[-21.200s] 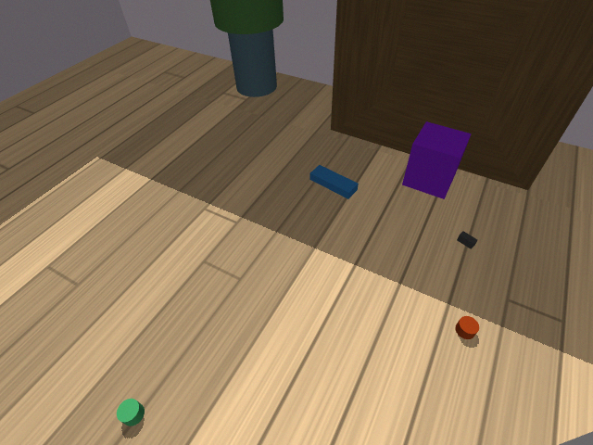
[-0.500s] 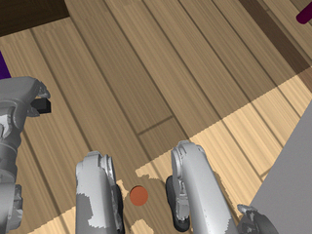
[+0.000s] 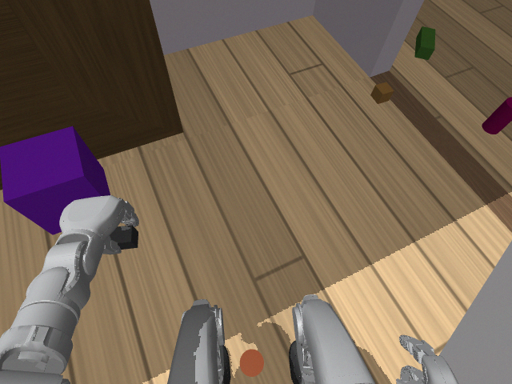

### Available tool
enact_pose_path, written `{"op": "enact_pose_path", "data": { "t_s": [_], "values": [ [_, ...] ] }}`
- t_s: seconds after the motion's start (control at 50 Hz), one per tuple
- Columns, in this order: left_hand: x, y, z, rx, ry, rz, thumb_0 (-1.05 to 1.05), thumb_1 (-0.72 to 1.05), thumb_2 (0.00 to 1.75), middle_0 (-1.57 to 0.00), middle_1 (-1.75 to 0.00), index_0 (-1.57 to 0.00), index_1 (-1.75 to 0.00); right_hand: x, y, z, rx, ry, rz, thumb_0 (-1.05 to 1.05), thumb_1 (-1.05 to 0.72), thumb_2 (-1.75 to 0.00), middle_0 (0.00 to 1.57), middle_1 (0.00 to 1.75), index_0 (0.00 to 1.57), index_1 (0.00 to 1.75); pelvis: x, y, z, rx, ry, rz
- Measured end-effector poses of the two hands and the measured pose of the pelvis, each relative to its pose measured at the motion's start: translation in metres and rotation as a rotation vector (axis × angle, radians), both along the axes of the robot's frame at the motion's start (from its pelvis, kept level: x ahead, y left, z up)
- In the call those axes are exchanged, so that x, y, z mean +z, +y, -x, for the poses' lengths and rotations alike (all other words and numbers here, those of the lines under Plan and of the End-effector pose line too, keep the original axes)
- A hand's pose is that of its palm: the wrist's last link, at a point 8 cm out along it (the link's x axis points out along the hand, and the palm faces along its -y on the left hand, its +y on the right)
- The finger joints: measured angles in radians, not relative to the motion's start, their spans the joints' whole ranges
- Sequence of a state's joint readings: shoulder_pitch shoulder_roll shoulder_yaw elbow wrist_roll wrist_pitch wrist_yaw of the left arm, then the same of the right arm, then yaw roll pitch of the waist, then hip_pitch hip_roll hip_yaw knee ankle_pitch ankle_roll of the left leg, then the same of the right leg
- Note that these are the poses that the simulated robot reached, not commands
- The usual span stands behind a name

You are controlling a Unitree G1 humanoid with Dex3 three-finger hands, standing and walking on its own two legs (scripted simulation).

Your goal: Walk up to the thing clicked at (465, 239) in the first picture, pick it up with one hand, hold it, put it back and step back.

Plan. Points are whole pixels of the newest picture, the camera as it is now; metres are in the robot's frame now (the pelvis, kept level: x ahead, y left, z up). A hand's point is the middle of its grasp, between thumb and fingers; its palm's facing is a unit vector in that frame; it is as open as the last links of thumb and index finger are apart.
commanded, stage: lift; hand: left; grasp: from above
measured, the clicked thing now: (116, 238) +0.39 +0.26 -0.12
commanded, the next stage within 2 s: hold in 0.64 s
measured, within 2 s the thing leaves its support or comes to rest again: neither
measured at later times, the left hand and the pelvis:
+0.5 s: hand (91, 212) +0.37 +0.23 +0.05, palm faces -0.43 -0.06 -0.90, open 6.3 cm; pelvis +0.04 +0.00 +0.12, yaw +1 degrees
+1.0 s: hand (78, 179) +0.39 +0.23 +0.10, palm faces -0.45 -0.06 -0.89, open 6.3 cm; pelvis +0.07 +0.00 +0.16, yaw +0 degrees
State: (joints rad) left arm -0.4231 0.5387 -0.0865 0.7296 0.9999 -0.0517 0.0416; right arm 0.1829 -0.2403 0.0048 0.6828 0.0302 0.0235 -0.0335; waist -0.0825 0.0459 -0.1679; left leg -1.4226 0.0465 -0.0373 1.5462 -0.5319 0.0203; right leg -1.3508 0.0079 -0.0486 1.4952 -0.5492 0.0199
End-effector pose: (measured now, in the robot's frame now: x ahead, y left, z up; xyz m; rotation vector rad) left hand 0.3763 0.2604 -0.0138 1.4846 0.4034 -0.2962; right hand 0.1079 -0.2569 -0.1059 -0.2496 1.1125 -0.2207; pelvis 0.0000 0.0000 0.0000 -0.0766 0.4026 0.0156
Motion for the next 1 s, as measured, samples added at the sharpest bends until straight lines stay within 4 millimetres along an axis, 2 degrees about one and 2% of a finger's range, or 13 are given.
{"op": "enact_pose_path", "data": {
  "t_s": [0.08, 0.2, 0.44, 0.68, 1.0],
  "values": [
    [0.029, -0.002, 0.008, 0.010, 0.006, -0.008, 0.00, 0.56, 0.01, -1.04, -0.09, -1.07, -0.06, 0.029, 0.000, -0.001, -0.010, -0.027, -0.001, 0.01, -0.90, -0.90, 0.20, 0.30, 0.20, 0.30, 0.028, -0.001, -0.005, 0.004, -0.042, -0.009],
    [0.060, -0.008, 0.015, 0.011, 0.023, -0.016, 0.00, 0.57, 0.02, -1.03, -0.10, -1.06, -0.08, 0.063, -0.004, -0.002, -0.024, -0.048, -0.001, 0.01, -0.90, -0.90, 0.20, 0.30, 0.20, 0.30, 0.063, -0.001, -0.015, 0.006, -0.092, -0.023],
    [0.108, -0.025, 0.007, 0.014, -0.002, -0.023, 0.00, 0.55, 0.07, -1.01, -0.14, -1.04, -0.12, 0.107, -0.007, -0.010, -0.040, -0.053, -0.009, 0.01, -0.90, -0.90, 0.20, 0.30, 0.20, 0.30, 0.110, -0.002, -0.034, 0.000, -0.172, -0.043],
    [0.140, -0.028, 0.001, 0.023, 0.010, -0.017, 0.00, 0.55, 0.07, -1.02, -0.13, -1.04, -0.11, 0.136, -0.004, -0.028, -0.047, -0.069, -0.027, 0.01, -0.90, -0.90, 0.20, 0.30, 0.20, 0.30, 0.140, 0.000, -0.051, -0.006, -0.224, -0.057],
    [0.172, -0.029, -0.016, 0.004, 0.016, -0.018, 0.00, 0.56, 0.03, -1.02, -0.12, -1.05, -0.09, 0.157, -0.003, -0.062, -0.045, -0.103, -0.040, 0.01, -0.90, -0.89, 0.20, 0.30, 0.20, 0.30, 0.161, 0.001, -0.074, -0.011, -0.268, -0.067]
  ]
}}
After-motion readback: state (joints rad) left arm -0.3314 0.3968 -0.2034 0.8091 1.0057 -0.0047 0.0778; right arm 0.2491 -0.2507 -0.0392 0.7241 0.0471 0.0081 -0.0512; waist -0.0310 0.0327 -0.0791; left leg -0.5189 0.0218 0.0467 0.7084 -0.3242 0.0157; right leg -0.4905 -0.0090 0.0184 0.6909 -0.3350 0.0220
